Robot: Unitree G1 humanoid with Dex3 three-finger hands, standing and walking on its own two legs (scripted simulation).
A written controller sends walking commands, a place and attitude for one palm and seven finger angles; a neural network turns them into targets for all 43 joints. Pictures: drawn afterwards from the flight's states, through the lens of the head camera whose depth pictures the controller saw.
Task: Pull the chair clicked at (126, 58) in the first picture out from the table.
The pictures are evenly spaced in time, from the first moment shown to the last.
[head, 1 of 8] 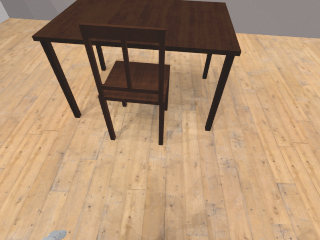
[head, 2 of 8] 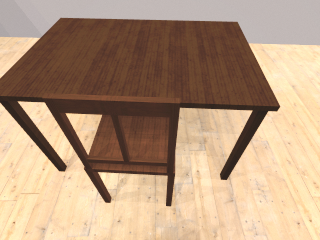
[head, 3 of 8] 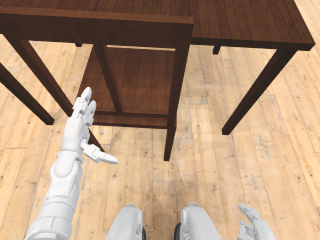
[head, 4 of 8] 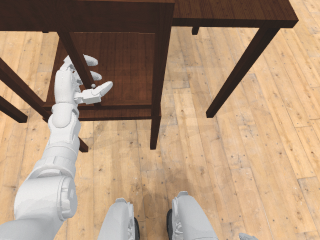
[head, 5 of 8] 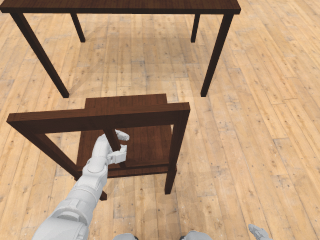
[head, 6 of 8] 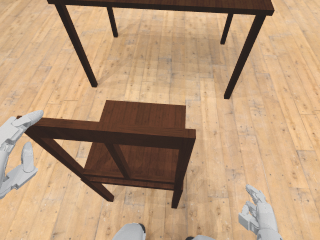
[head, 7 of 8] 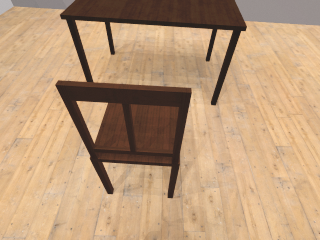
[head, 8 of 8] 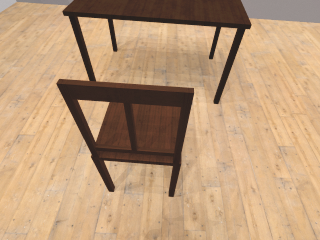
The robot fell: no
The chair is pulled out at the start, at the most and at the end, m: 0.00 0.69 0.68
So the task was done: yes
